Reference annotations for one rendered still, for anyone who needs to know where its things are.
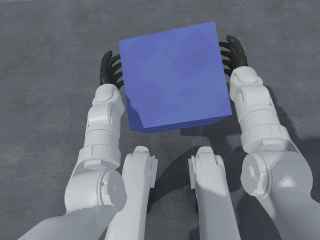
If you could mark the right robot shin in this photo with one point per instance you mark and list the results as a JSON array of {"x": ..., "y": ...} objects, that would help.
[{"x": 218, "y": 158}]

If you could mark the robot left thigh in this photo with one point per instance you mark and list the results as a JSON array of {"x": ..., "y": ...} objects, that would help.
[{"x": 138, "y": 176}]

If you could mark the right robot hand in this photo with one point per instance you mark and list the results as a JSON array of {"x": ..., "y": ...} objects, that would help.
[{"x": 237, "y": 55}]

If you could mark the robot right upper arm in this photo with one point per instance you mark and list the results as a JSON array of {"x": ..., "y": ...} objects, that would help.
[{"x": 282, "y": 182}]

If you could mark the robot right forearm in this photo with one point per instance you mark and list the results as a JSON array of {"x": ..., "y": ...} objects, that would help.
[{"x": 257, "y": 116}]

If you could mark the robot left upper arm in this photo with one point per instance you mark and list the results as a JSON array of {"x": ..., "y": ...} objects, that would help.
[{"x": 92, "y": 200}]

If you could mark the carton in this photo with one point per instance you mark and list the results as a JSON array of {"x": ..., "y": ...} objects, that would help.
[{"x": 174, "y": 79}]

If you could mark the robot left forearm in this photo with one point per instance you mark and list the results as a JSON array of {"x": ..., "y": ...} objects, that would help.
[{"x": 101, "y": 144}]

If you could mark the left robot hand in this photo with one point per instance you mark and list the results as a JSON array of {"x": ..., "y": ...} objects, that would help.
[{"x": 107, "y": 71}]

